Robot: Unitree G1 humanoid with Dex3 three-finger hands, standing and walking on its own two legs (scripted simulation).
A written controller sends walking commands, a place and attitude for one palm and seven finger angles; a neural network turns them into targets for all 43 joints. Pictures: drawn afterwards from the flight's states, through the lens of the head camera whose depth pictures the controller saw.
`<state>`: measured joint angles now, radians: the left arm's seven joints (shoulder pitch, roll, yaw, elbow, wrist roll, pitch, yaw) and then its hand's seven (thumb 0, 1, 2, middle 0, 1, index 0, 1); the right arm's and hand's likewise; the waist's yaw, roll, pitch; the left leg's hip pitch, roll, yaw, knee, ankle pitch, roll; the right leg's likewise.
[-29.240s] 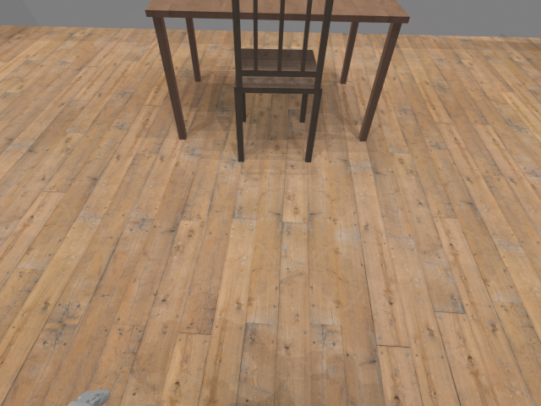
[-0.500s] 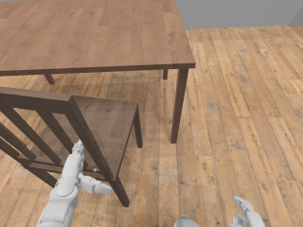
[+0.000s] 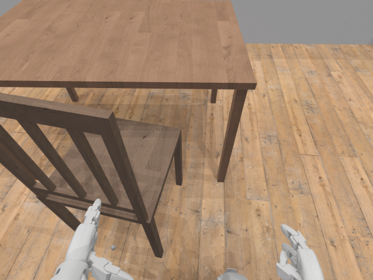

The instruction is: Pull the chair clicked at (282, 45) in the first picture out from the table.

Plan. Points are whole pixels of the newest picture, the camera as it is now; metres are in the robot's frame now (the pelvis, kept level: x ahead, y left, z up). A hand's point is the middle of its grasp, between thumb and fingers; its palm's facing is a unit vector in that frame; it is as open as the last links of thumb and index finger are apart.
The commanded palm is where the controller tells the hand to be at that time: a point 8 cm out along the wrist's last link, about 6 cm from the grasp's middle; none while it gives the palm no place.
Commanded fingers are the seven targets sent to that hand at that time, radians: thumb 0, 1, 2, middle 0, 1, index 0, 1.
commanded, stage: draw the hand back to the body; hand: left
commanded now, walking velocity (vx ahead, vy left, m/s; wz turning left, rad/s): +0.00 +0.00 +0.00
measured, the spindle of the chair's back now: (59, 165) +0.38 +0.34 +0.00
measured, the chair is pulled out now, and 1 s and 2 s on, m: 0.17 0.17 0.17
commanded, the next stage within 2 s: step back with the hand held close in 1.64 s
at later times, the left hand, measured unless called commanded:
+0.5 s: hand (89, 235) +0.19 +0.18 +0.07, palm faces -0.01 -1.00 -0.07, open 17.5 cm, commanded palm +0.16 +0.25 +0.09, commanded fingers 0.00 -0.44 0.25 -0.01 -0.02 -0.01 -0.02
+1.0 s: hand (21, 205) +0.20 +0.25 +0.17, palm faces +0.39 -0.84 -0.38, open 13.1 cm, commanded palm +0.16 +0.29 +0.19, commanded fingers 0.00 0.47 0.69 -0.14 -0.21 -0.14 -0.21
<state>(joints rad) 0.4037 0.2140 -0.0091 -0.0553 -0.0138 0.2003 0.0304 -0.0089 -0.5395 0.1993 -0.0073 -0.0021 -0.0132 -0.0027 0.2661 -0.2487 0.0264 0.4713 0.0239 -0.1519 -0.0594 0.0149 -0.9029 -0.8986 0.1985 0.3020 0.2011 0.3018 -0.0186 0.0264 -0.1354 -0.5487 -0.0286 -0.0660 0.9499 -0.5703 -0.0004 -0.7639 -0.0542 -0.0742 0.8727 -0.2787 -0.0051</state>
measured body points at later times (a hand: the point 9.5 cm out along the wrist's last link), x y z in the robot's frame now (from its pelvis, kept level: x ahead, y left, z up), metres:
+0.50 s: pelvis +0.00 +0.01 -0.01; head +0.03 +0.01 +0.44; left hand +0.19 +0.23 +0.08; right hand +0.18 -0.21 -0.07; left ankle -0.05 +0.12 -0.68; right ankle +0.09 -0.12 -0.68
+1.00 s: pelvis +0.02 +0.01 +0.04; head +0.00 -0.01 +0.49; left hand +0.17 +0.29 +0.19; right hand +0.21 -0.22 -0.03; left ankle -0.05 +0.12 -0.68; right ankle +0.09 -0.12 -0.69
